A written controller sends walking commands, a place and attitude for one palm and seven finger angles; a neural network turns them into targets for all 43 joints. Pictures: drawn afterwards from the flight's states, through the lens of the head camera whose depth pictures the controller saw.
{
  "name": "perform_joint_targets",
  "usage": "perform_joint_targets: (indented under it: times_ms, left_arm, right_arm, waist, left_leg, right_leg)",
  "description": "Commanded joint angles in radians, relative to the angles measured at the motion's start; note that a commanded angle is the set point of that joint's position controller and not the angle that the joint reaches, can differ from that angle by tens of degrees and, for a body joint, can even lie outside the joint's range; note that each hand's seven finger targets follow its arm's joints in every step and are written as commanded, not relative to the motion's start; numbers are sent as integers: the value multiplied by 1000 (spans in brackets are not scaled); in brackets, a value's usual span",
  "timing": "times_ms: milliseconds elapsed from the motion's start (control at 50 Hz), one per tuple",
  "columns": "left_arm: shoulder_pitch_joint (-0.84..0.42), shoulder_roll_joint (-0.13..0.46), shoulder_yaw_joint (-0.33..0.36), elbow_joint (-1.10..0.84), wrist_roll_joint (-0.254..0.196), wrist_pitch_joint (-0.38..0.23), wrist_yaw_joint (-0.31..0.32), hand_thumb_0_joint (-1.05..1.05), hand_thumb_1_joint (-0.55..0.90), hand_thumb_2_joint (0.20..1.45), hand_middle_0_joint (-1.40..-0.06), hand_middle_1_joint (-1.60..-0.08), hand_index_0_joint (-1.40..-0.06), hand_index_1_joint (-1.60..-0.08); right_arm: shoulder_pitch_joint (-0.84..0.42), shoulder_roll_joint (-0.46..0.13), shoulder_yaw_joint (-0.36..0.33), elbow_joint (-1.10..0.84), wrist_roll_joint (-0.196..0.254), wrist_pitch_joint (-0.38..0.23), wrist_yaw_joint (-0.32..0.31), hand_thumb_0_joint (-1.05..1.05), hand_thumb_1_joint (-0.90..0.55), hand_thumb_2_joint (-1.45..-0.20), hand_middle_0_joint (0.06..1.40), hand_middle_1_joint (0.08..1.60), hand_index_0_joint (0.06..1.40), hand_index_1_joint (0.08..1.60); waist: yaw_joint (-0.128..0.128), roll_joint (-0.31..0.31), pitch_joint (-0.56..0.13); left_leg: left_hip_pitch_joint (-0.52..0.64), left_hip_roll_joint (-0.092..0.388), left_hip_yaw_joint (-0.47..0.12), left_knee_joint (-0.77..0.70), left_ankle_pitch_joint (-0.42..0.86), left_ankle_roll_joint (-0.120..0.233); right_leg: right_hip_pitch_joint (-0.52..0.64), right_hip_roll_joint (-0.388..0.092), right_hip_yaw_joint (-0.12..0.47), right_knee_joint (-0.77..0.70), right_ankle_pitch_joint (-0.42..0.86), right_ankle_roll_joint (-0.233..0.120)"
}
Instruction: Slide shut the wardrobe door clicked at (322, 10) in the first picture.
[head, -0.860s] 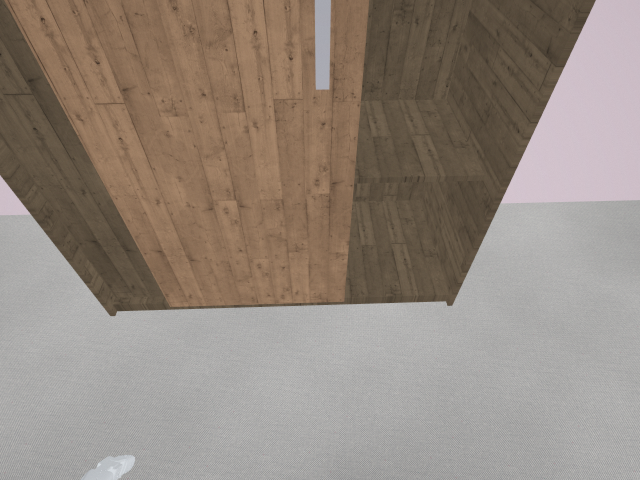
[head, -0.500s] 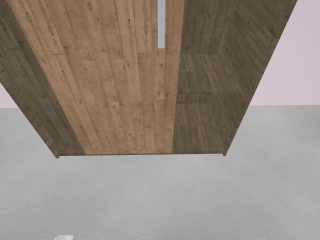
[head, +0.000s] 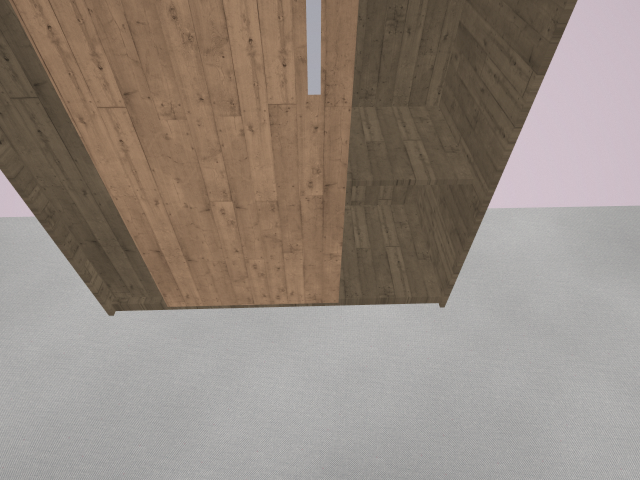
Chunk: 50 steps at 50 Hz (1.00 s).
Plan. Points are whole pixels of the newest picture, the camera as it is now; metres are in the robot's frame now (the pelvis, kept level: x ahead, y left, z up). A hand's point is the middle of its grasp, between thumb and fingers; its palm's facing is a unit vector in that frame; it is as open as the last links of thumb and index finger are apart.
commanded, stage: look at it before walking up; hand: left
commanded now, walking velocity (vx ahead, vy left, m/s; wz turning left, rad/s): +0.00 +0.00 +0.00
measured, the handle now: (313, 15) +0.81 +0.06 +0.24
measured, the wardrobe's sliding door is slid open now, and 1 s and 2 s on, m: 0.39 0.39 0.39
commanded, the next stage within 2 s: take the last steps up to it in 0.58 s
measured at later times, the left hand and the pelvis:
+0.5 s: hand out of the picture +0.08 +0.25 -0.15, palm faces -0.03 -0.94 -0.33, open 7.4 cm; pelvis +0.00 +0.01 +0.00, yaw +0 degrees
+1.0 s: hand out of the picture +0.04 +0.20 -0.19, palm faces -0.02 -0.98 -0.21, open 7.4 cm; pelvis +0.05 +0.00 -0.01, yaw -1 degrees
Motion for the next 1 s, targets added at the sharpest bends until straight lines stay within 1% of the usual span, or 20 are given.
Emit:
perform_joint_targets:
  times_ms: [0,140,180,380,440,520,600,680,700,720,740,780,820,840,880,900,920,940,960,980]
  left_arm:
    - [-54,215,41,-62,-3,-23,17,0,900,900,-200,-300,-200,-300]
    - [-54,212,41,-61,-2,-23,17,0,900,900,-200,-300,-200,-300]
    - [-51,210,42,-60,-3,-24,16,0,900,900,-200,-300,-200,-300]
    - [-47,210,40,-56,-2,-26,18,0,900,900,-200,-300,-200,-300]
    - [-45,210,41,-57,-3,-26,19,0,900,900,-200,-300,-200,-300]
    - [-41,213,41,-54,-2,-27,19,0,900,900,-200,-300,-200,-300]
    - [-42,211,40,-53,-2,-26,19,0,900,900,-200,-300,-200,-300]
    - [-40,212,40,-52,-2,-26,19,0,900,900,-200,-300,-200,-300]
    - [-4,134,23,-31,-5,-17,22,0,900,900,-200,-300,-200,-300]
    - [38,79,12,-16,-3,-8,24,0,900,900,-200,-300,-200,-300]
    - [53,80,11,-10,0,-1,21,0,900,900,-200,-300,-200,-300]
    - [75,87,18,-8,5,5,12,0,900,900,-200,-300,-200,-300]
    - [99,87,24,-12,9,7,5,0,900,900,-200,-300,-200,-300]
    - [108,81,27,-14,10,5,2,0,900,900,-200,-300,-200,-300]
    - [131,60,30,-19,10,0,-2,0,900,900,-200,-300,-200,-300]
    - [147,49,31,-18,9,-4,-3,0,900,900,-200,-300,-200,-300]
    - [156,38,32,-23,9,-7,-4,0,900,900,-200,-300,-200,-300]
    - [168,19,34,-26,9,-12,-5,0,900,900,-200,-300,-200,-300]
    - [173,4,36,-32,10,-16,-6,0,900,900,-200,-300,-200,-300]
    - [175,-11,36,-35,10,-21,-6,0,900,900,-200,-300,-200,-300]
  right_arm:
    - [-52,-194,-42,-63,1,-30,-11,0,-900,-900,200,300,200,300]
    - [-51,-194,-43,-60,1,-31,-11,0,-900,-900,200,300,200,300]
    - [-50,-194,-43,-60,1,-33,-11,0,-900,-900,200,300,200,300]
    - [-53,-196,-43,-56,3,-34,-11,0,-900,-900,200,300,200,300]
    - [-51,-198,-43,-55,3,-35,-12,0,-900,-900,200,300,200,300]
    - [-55,-197,-43,-56,6,-34,-12,0,-900,-900,200,300,200,300]
    - [-62,-199,-43,-54,4,-35,-12,0,-900,-900,200,300,200,300]
    - [-65,-200,-44,-56,4,-34,-12,0,-900,-900,200,300,200,300]
    - [-38,-120,-25,-38,1,-27,-9,0,-900,-900,200,300,200,300]
    - [1,-63,-12,-27,-2,-17,-7,0,-900,-900,200,300,200,300]
    - [16,-67,-14,-20,-6,-11,-5,0,-900,-900,200,300,200,300]
    - [27,-73,-21,-21,-11,-5,0,0,-900,-900,200,300,200,300]
    - [36,-77,-29,-28,-14,-3,1,0,-900,-900,200,300,200,300]
    - [48,-74,-32,-31,-14,-5,1,0,-900,-900,200,300,200,300]
    - [70,-69,-36,-32,-13,-13,-2,0,-900,-900,200,300,200,300]
    - [88,-69,-39,-31,-12,-17,-5,0,-900,-900,200,300,200,300]
    - [114,-74,-45,-26,-11,-20,-7,0,-900,-900,200,300,200,300]
    - [137,-78,-52,-25,-10,-25,-11,0,-900,-900,200,300,200,300]
    - [163,-83,-60,-23,-9,-29,-16,0,-900,-900,200,300,200,300]
    - [184,-78,-65,-17,-9,-32,-20,0,-900,-900,200,300,200,300]
  waist:
    - [7,-20,-32]
    - [6,-11,-32]
    - [8,-13,-46]
    - [6,-20,-52]
    - [6,-2,-70]
    - [7,-24,-63]
    - [8,-1,-57]
    - [8,-7,-59]
    - [6,-15,-75]
    - [6,-31,-79]
    - [6,-31,-51]
    - [9,-34,22]
    - [11,-33,73]
    - [8,-32,91]
    - [6,10,126]
    - [5,31,130]
    - [-1,69,124]
    - [-3,105,119]
    - [-5,133,114]
    - [-6,142,112]
  left_leg:
    - [-17,90,-84,-62,99,47]
    - [-16,91,-87,-66,98,47]
    - [-10,94,-86,-65,111,48]
    - [2,97,-87,-66,144,48]
    - [11,101,-86,-65,172,48]
    - [13,100,-87,-64,180,49]
    - [18,101,-87,-74,182,49]
    - [24,100,-85,-72,181,49]
    - [30,101,-74,-70,146,39]
    - [33,96,-67,-56,77,32]
    - [12,90,-61,-46,-21,33]
    - [-52,84,-72,-52,-201,44]
    - [-100,89,-90,-48,-310,56]
    - [-120,94,-99,-45,-325,64]
    - [-131,114,-125,-44,-315,82]
    - [-120,133,-148,-47,-296,96]
    - [-93,164,-184,-51,-269,116]
    - [-59,200,-223,-59,-229,140]
    - [-23,229,-251,-51,-151,160]
    - [4,247,-257,-30,-53,174]
  right_leg:
    - [-23,-129,130,-101,83,-19]
    - [-30,-126,128,-100,80,-16]
    - [-20,-127,126,-98,99,-16]
    - [-10,-127,120,-89,154,-14]
    - [6,-128,115,-81,184,-14]
    - [8,-129,113,-85,201,-13]
    - [6,-128,111,-86,195,-11]
    - [6,-130,113,-92,196,-10]
    - [11,-128,103,-93,150,3]
    - [4,-119,99,-86,56,11]
    - [-19,-112,101,-83,-62,8]
    - [-74,-100,113,-84,-229,-1]
    - [-114,-86,116,-68,-304,-12]
    - [-125,-82,113,-50,-309,-16]
    - [-155,-65,99,3,-273,-24]
    - [-173,-56,76,44,-239,-23]
    - [-194,-42,48,101,-203,-22]
    - [-226,-29,18,164,-160,-17]
    - [-254,-20,-10,202,-133,-11]
    - [-268,-20,-30,204,-133,-8]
